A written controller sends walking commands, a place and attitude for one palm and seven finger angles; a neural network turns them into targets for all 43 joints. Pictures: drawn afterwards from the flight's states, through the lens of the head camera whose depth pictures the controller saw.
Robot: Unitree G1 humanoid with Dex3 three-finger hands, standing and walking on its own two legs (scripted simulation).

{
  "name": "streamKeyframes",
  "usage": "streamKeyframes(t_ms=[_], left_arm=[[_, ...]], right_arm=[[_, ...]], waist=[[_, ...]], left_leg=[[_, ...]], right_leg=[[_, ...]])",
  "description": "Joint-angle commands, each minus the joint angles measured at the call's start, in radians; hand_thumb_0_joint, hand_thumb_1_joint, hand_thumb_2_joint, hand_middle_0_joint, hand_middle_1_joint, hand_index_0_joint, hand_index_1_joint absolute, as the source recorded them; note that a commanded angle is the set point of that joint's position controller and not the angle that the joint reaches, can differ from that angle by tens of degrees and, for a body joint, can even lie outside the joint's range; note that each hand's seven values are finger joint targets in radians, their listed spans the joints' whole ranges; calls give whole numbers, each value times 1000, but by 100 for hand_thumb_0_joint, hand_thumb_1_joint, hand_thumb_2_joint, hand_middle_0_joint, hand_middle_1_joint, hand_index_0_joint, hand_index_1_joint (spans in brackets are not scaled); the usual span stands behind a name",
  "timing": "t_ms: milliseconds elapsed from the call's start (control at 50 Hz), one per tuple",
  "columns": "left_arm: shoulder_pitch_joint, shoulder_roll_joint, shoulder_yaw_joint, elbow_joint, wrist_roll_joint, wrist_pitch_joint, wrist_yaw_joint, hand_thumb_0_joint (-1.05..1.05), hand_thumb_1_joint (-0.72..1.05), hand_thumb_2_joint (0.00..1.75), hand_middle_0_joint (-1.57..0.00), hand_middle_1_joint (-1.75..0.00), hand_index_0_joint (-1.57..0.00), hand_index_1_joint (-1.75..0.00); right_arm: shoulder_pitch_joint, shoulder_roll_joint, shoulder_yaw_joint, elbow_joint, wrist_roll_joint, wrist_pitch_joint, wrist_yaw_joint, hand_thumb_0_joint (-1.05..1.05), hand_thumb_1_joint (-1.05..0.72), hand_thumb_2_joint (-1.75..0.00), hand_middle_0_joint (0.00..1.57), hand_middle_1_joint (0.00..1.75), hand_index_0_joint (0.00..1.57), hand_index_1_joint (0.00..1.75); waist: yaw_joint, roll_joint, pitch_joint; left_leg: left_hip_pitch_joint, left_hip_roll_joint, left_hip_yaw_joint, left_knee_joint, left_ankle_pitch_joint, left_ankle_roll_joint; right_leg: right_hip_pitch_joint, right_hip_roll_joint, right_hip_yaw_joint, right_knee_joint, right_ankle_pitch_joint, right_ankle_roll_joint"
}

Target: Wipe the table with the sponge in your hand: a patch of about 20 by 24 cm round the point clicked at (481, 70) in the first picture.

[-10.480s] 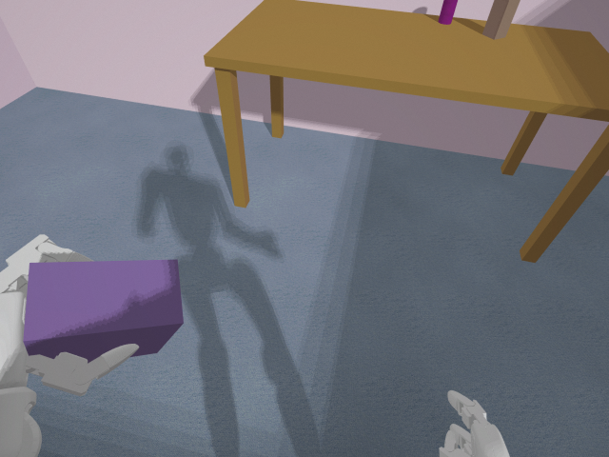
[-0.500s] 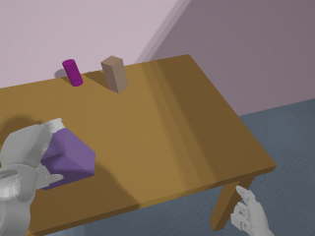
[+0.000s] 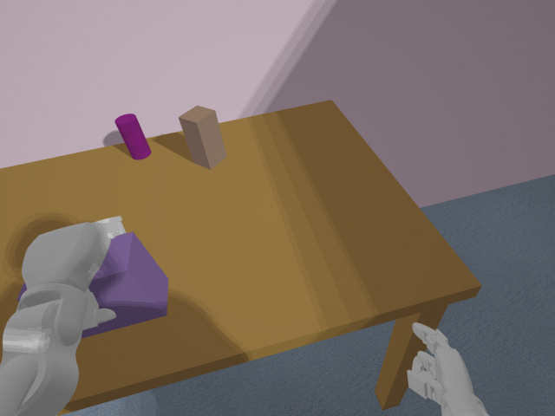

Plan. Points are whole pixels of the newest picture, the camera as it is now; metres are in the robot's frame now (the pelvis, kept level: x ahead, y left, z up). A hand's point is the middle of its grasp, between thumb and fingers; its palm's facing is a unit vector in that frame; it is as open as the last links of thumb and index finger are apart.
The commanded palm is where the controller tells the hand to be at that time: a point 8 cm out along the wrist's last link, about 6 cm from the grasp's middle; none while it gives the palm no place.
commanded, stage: turn the palm down, sponge in hand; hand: left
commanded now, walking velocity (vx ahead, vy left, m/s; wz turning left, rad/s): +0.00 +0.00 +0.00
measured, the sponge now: (110, 294) +0.22 +0.29 +0.09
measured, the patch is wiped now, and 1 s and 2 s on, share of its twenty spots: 0.00 0.00 0.00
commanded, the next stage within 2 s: move the sponge above the wiping area in 0.22 s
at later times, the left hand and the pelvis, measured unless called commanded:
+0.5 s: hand (95, 276) +0.23 +0.29 +0.13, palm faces +0.07 -0.06 -1.00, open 10.2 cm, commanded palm +0.19 +0.28 +0.19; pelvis +0.00 +0.00 +0.00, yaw +0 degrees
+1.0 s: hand (91, 286) +0.22 +0.30 +0.12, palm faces +0.06 -0.07 -1.00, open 10.2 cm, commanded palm +0.19 +0.29 +0.18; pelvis +0.00 +0.01 +0.00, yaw +0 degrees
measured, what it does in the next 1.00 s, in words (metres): stands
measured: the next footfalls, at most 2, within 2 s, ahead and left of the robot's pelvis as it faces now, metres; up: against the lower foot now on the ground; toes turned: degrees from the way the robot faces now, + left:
none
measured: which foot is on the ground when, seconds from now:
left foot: down 0.00-1.00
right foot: down 0.00-1.00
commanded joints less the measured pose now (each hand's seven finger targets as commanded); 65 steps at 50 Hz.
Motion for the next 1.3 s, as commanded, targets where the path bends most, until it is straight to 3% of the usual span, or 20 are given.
streamKeyframes(t_ms=[0,240,300,340,400,500,640,700,740,800,820,900,920,1000,1020,1100,1160,1200,1220,1280], left_arm=[[-244,256,194,-196,38,-18,53,0,10,130,-120,-160,-120,-160],[-234,230,166,-169,36,-13,53,0,10,130,-120,-160,-120,-160],[-238,242,181,-192,38,-9,55,0,10,130,-120,-160,-120,-160],[-237,206,143,-173,41,-15,54,0,10,130,-120,-160,-120,-160],[-197,252,201,-185,41,-8,61,0,10,130,-120,-160,-120,-160],[-157,249,215,-213,36,-14,66,0,10,130,-120,-160,-120,-160],[-128,197,157,-212,39,-31,71,0,10,130,-120,-160,-120,-160],[-175,236,194,-208,52,-29,83,0,10,130,-120,-160,-120,-160],[-180,200,153,-206,59,-39,87,0,10,130,-120,-160,-120,-160],[-153,229,192,-222,57,-37,95,0,10,130,-120,-160,-120,-160],[-145,197,166,-211,55,-38,95,0,10,130,-120,-160,-120,-160],[-130,213,185,-196,54,-24,95,0,10,130,-120,-160,-120,-160],[-145,168,138,-206,52,-28,93,0,10,130,-120,-160,-120,-160],[-135,186,151,-198,60,-25,92,0,10,130,-120,-160,-120,-160],[-157,146,106,-189,62,-27,90,0,10,130,-120,-160,-120,-160],[-223,178,122,-174,81,-33,98,0,10,130,-120,-160,-120,-160],[-235,167,112,-108,88,-39,110,0,10,130,-120,-160,-120,-160],[-235,221,168,-101,91,-31,117,0,10,130,-120,-160,-120,-160],[-259,164,119,-104,90,-34,117,0,10,130,-120,-160,-120,-160],[-222,152,110,-90,81,-31,116,0,10,130,-120,-160,-120,-160]], right_arm=[[-273,-75,-23,-191,2,-72,-15,0,-90,-90,20,30,20,30],[-250,-74,-26,-180,-1,-78,-18,0,-90,-90,20,30,20,30],[-282,-73,-23,-185,1,-80,-19,0,-90,-90,20,30,20,30],[-245,-73,-26,-182,0,-81,-17,0,-90,-90,20,30,20,30],[-272,-76,-27,-186,-1,-81,-15,0,-90,-90,20,30,20,30],[-268,-75,-30,-190,0,-80,-8,0,-90,-90,20,30,20,30],[-220,-76,-36,-184,-6,-83,-9,0,-90,-90,20,30,20,30],[-254,-78,-33,-178,-2,-83,-15,0,-90,-90,20,30,20,30],[-223,-76,-37,-176,-6,-86,-13,0,-90,-90,20,30,20,30],[-255,-75,-35,-177,-6,-85,-12,0,-90,-90,20,30,20,30],[-228,-70,-35,-177,-8,-85,-9,0,-90,-90,20,30,20,30],[-267,-76,-34,-175,-4,-76,-5,0,-90,-90,20,30,20,30],[-238,-72,-34,-177,-4,-76,-4,0,-90,-90,20,30,20,30],[-265,-75,-36,-176,-3,-74,-5,0,-90,-90,20,30,20,30],[-237,-71,-34,-176,-4,-76,-5,0,-90,-90,20,30,20,30],[-262,-74,-34,-170,-4,-76,-11,0,-90,-90,20,30,20,30],[-220,-77,-42,-157,-7,-76,-15,0,-90,-90,20,30,20,30],[-257,-81,-38,-155,-6,-75,-16,0,-90,-90,20,30,20,30],[-241,-71,-35,-158,-4,-76,-14,0,-90,-90,20,30,20,30],[-235,-78,-42,-156,-4,-71,-9,0,-90,-90,20,30,20,30]], waist=[[14,-51,-143],[12,-69,-150],[17,-32,-143],[8,-58,-152],[25,-51,-157],[25,-36,-167],[9,-59,-144],[11,-42,-130],[10,-20,-159],[23,-7,-165],[16,-39,-171],[25,-29,-141],[10,-25,-161],[17,-37,-137],[4,-40,-142],[9,-19,-135],[5,-67,-145],[20,-41,-142],[5,-44,-169],[12,-38,-165]], left_leg=[[7,-61,-21,-63,74,67],[0,-59,-16,-67,81,67],[7,-60,-22,-68,74,65],[4,-56,-16,-70,96,66],[7,-60,-23,-67,99,67],[14,-56,-23,-59,134,64],[16,-48,-22,-67,132,65],[17,-52,-30,-70,102,64],[27,-50,-22,-71,143,63],[33,-53,-33,-75,143,62],[25,-49,-23,-72,159,63],[19,-52,-35,-81,135,59],[21,-48,-19,-78,145,62],[25,-51,-35,-83,121,63],[16,-51,-21,-82,114,65],[24,-56,-31,-92,75,63],[25,-56,-22,-85,105,64],[23,-62,-29,-87,86,63],[24,-60,-12,-81,106,63],[31,-58,-15,-81,138,61]], right_leg=[[32,35,86,-118,-26,-58],[43,26,55,-103,-9,-48],[37,37,83,-109,-10,-59],[46,27,46,-99,13,-49],[55,38,79,-103,15,-59],[63,38,77,-96,53,-61],[46,28,43,-102,52,-49],[36,44,78,-111,26,-63],[55,31,42,-100,62,-57],[70,43,72,-102,66,-68],[74,33,35,-94,73,-59],[65,44,68,-106,58,-67],[69,33,34,-98,67,-57],[55,46,68,-109,52,-66],[55,35,38,-105,42,-56],[45,48,70,-116,18,-66],[47,39,39,-117,31,-58],[52,49,75,-121,12,-69],[60,39,39,-109,28,-60],[64,34,35,-112,65,-58]])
